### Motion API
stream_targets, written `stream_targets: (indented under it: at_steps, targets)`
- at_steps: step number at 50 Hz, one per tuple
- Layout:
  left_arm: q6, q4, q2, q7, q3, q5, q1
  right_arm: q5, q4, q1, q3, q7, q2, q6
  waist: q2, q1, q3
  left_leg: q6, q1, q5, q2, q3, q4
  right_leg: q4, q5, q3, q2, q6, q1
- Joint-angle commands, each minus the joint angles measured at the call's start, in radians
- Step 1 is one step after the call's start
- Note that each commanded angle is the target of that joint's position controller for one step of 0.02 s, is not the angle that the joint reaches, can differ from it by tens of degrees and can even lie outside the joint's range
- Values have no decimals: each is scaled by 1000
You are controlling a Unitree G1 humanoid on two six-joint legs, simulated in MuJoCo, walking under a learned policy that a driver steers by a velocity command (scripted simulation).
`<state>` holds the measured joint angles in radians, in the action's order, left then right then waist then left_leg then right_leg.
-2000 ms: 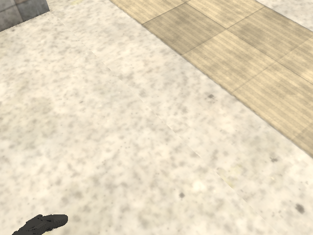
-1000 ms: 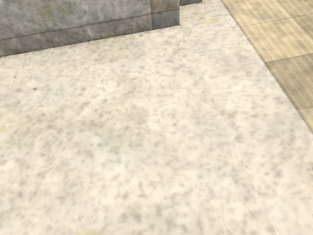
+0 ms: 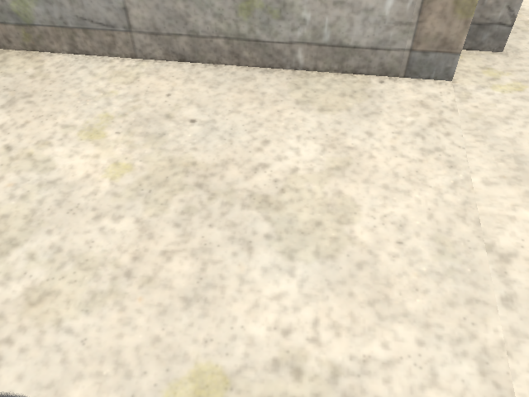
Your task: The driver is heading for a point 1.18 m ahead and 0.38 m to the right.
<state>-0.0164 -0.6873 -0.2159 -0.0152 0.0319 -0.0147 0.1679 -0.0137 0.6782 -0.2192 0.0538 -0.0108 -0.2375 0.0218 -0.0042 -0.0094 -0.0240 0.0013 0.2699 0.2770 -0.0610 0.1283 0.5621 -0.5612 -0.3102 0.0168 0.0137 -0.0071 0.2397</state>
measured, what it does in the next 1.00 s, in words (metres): walks ahead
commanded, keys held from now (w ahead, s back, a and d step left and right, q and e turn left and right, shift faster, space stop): no key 0.56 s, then w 0.44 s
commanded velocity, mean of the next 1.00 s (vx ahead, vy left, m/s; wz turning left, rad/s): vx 0.12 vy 0.00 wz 0.01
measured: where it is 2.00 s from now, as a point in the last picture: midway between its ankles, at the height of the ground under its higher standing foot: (278, 352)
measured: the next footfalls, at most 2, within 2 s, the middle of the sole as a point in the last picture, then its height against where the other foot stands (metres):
right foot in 1.34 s outside the picture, level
left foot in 1.84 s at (240, 314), level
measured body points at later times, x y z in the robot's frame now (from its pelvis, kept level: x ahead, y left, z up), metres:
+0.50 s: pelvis +0.00 -0.01 +0.00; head +0.01 -0.02 +0.45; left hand +0.14 +0.23 -0.11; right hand +0.14 -0.26 -0.11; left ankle +0.01 +0.12 -0.73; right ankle -0.01 -0.12 -0.73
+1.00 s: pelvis +0.10 +0.03 +0.01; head +0.11 +0.05 +0.46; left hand +0.20 +0.30 -0.11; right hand +0.16 -0.23 -0.10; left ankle +0.06 +0.12 -0.73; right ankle +0.06 -0.11 -0.65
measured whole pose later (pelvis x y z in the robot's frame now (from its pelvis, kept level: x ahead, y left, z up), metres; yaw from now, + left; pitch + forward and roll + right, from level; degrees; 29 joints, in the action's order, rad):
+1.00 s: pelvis +0.10 +0.03 +0.01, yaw +0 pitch +1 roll +0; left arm -0.07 -0.77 -0.29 0.01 0.06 0.03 0.28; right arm 0.00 0.73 -0.39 0.06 0.01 -0.22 -0.09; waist 0.04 -0.01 0.02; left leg -0.05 0.17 0.29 -0.04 -0.01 0.43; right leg -1.11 -0.33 0.03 -0.03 -0.05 0.48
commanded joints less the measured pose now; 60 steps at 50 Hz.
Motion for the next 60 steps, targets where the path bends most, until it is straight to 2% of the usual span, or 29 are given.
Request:
stream_targets:
  at_steps: [1, 10, 28, 29, 30, 31, 32, 33, 34, 35, 36, 38, 39, 41, 42, 43, 44, 45, 46, 47, 48, 49, 51, 53, 57, 60]
  targets:
    - [-12, 77, -111, -2, 31, 2, -22, 1, -75, 34, 24, -4, -85, -22, -14, 15, 51, -18, 6, -139, 66, 60, -80, 93, 111, 74, -73, -35, -24]
    - [-18, 68, -91, 7, 28, 5, -13, 1, -74, 16, 27, -15, -77, -24, -6, 8, 51, -12, -28, -172, 73, 62, -71, 94, 130, 67, -60, -31, -9]
    - [-28, 29, -75, 7, 31, 8, 16, 3, -62, 6, 31, -30, -47, -22, 2, 6, 39, 11, -54, -186, 72, 49, -73, 127, 118, 80, -61, -44, 6]
    - [-26, 20, -68, 6, 30, 6, 30, 1, -53, -9, 28, -31, -36, -20, 11, 6, 59, 12, -63, -115, 60, 34, -73, 144, 30, 79, -57, -48, 0]
    - [-22, 16, -75, 4, 32, 9, 36, 4, -49, -15, 28, -32, -33, -19, 28, 9, 45, 9, -43, -5, 38, 8, -57, 167, -107, 91, -55, -60, 7]
    - [-18, 15, -108, 0, 43, 17, 49, 10, -51, -17, 31, -33, -40, -22, 63, 18, 18, 3, 14, 125, 6, -34, -7, 200, -271, 134, -73, -91, 7]
    - [-15, 8, -136, -5, 51, 23, 80, 16, -61, -5, 31, -33, -42, -31, 113, 32, -18, 1, 97, 189, -8, -71, 64, 262, -421, 236, -138, -140, -1]
    - [-15, 1, -162, -8, 56, 26, 106, 26, -75, 18, 31, -30, -47, -47, 151, 43, -62, -1, 183, 191, 3, -105, 137, 334, -523, 361, -231, -198, -12]
    - [-18, -5, -178, -11, 60, 27, 121, 38, -86, 52, 30, -26, -50, -64, 159, 56, -112, -8, 236, 177, 40, -105, 191, 373, -535, 460, -300, -243, 4]
    - [-24, -13, -186, -14, 61, 25, 135, 42, -91, 74, 30, -20, -52, -79, 151, 65, -133, -17, 283, 195, 69, -86, 244, 386, -485, 500, -330, -266, -7]
    - [-30, -19, -189, -13, 62, 23, 144, 42, -93, 78, 31, -13, -55, -90, 147, 70, -127, -27, 327, 230, 90, -78, 278, 387, -421, 503, -343, -273, -47]
    - [-33, -19, -188, -6, 60, 33, 125, 43, -88, 71, 27, 4, -51, -105, 126, 63, -96, -49, 301, 240, 108, -93, 202, 377, -287, 414, -310, -248, -89]
    - [-31, -15, -188, -1, 60, 40, 97, 40, -78, 56, 25, 11, -43, -110, 119, 48, -75, -53, 209, 186, 93, -121, 124, 363, -206, 337, -268, -228, -57]
    - [-21, -15, -187, 8, 58, 53, 58, 32, -27, -45, 31, 21, -36, -116, 102, -11, -18, -47, -72, -52, 30, -194, -45, 293, -96, 204, -191, -191, 59]
    - [-21, -18, -167, 11, 52, 48, 65, 29, 4, -120, 42, 21, -51, -113, 87, -41, 17, -40, -197, -82, 4, -203, -61, 227, -69, 168, -161, -169, 111]
    - [-28, -12, -128, 14, 39, 40, 47, 33, 19, -212, 54, 17, -80, -112, 52, -87, 52, -60, -323, -51, 51, -128, -84, 92, -25, 118, -122, -128, 187]
    - [-41, 20, -46, 19, 12, 17, 14, 26, 23, -337, 72, 6, -172, -112, -184, -123, 105, -140, -442, 23, 286, 216, -225, -293, -101, -3, -14, -48, 332]
    - [-60, 56, -89, 15, 26, 44, 25, 15, 18, -363, 81, 16, -239, -119, -305, -100, 83, -300, -449, 234, 444, 610, -367, -519, -277, 35, 49, -28, 549]
    - [-71, 44, -154, 15, 43, 64, 30, 18, 6, -292, 63, 19, -180, -127, -172, -71, -5, -322, -394, 355, 454, 592, -380, -636, -232, 87, -26, -42, 640]
    - [-76, 34, -162, 21, 45, 67, 24, 19, -2, -242, 48, 19, -137, -131, -111, -52, -58, -287, -368, 338, 407, 476, -378, -654, -115, 85, -66, -59, 676]
    - [-79, 20, -147, 23, 42, 53, 25, 15, -10, -203, 40, 21, -129, -131, -64, -36, -59, -253, -338, 230, 360, 377, -390, -632, -25, 73, -91, -62, 660]
    - [-81, 16, -150, 26, 47, 37, 21, 13, -13, -171, 34, 23, -125, -128, -54, -20, -62, -227, -312, 96, 325, 295, -399, -589, 43, 69, -113, -54, 635]
    - [-76, 3, -125, 39, 42, 30, 23, 11, -1, -180, 23, 20, -103, -123, -75, -12, -42, -204, -275, -131, 274, 162, -414, -549, 128, 34, -124, -30, 579]
    - [-69, 11, -105, 42, 34, 24, -14, 19, 22, -215, 21, 15, -106, -119, -66, -22, -41, -206, -271, -288, 255, 80, -418, -470, 183, 4, -120, -1, 585]
    - [-77, 60, -67, 50, 10, 28, -172, 20, 55, -244, 21, -2, -137, -105, -75, -62, -67, -186, -206, -336, 218, -22, -437, -164, 352, -35, -84, 23, 482]
    - [-84, 86, -82, 65, 9, 37, -247, 31, 84, -273, 25, -4, -166, -104, -84, -73, -91, -190, -215, -304, 254, -21, -444, -42, 396, -37, -60, 9, 413]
